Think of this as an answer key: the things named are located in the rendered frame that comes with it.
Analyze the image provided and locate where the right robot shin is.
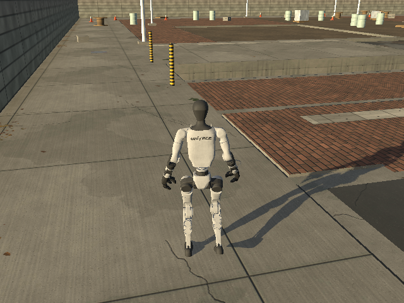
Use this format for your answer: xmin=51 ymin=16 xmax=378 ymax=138
xmin=212 ymin=203 xmax=222 ymax=246

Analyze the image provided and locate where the right robot forearm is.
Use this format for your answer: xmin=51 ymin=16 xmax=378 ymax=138
xmin=226 ymin=152 xmax=239 ymax=174

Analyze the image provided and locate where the robot right hand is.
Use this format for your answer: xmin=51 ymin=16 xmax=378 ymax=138
xmin=225 ymin=171 xmax=240 ymax=182

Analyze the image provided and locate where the right robot upper arm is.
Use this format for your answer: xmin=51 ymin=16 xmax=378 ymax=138
xmin=214 ymin=127 xmax=232 ymax=161

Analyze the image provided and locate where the left robot upper arm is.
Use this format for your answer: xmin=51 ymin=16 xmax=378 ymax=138
xmin=170 ymin=128 xmax=188 ymax=163

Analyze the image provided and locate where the left robot forearm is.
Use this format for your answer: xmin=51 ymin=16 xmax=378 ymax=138
xmin=163 ymin=153 xmax=176 ymax=178

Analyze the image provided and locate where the right robot foot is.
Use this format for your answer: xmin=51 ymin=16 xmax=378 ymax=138
xmin=214 ymin=244 xmax=223 ymax=254

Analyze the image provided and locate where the robot left hand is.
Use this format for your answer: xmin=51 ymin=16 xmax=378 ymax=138
xmin=162 ymin=176 xmax=176 ymax=190

